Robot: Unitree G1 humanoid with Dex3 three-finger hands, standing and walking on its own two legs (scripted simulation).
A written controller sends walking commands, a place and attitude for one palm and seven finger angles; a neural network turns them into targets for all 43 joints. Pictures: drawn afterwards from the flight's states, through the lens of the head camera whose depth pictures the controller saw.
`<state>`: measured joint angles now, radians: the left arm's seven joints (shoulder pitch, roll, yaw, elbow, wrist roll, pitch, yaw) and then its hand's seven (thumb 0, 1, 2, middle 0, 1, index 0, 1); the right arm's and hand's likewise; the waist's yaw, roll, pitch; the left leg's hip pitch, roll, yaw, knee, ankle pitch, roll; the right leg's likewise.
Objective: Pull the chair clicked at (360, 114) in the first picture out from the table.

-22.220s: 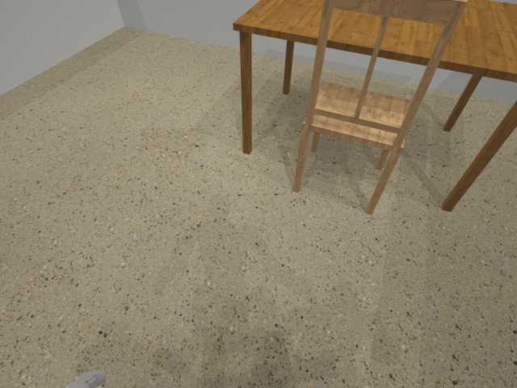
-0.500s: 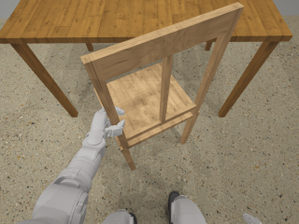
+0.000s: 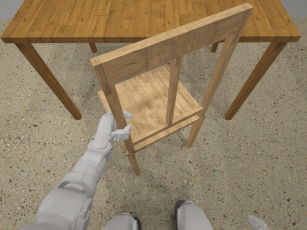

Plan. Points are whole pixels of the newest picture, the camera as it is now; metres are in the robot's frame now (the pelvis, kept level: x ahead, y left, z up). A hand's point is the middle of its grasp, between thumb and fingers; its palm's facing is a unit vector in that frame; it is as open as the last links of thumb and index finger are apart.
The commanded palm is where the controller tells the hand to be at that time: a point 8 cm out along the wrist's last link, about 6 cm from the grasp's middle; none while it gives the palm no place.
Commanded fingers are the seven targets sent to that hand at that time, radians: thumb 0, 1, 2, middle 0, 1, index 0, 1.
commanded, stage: step backward, pulling the chair out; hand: left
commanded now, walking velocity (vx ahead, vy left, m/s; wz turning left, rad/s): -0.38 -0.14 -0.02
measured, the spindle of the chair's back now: (171, 97) +0.50 -0.06 -0.05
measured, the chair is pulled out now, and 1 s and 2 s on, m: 0.16 0.24 0.39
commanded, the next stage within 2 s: none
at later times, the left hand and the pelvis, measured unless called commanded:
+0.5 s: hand (126, 142) +0.35 +0.08 -0.05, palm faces -0.13 -0.97 -0.22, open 6.0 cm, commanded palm +0.35 +0.13 -0.04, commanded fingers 0.00 0.90 0.90 -0.50 -1.45 -0.50 -1.45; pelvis -0.04 +0.00 +0.00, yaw -1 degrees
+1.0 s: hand (125, 163) +0.28 +0.08 -0.05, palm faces -0.20 -0.95 -0.23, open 6.1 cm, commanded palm +0.28 +0.13 -0.04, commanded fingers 0.00 0.90 0.90 -0.50 -1.45 -0.50 -1.45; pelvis -0.11 +0.01 +0.01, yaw -3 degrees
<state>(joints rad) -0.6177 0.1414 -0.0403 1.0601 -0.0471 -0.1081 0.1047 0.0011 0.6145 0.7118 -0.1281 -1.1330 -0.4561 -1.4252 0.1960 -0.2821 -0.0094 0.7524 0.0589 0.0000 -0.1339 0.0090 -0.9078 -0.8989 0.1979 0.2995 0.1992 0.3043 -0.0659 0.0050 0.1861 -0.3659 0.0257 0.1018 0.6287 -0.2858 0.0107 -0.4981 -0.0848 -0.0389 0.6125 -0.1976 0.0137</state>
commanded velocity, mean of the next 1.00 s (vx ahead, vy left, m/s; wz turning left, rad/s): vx -0.38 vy -0.02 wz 0.01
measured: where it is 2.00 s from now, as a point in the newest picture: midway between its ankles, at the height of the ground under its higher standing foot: outside the picture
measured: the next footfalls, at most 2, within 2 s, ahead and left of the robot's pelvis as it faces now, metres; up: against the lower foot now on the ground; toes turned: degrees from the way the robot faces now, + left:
right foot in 0.08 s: +0.10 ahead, -0.14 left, +0.00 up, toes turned -4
left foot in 0.38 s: -0.05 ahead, +0.16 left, +0.00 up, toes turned +1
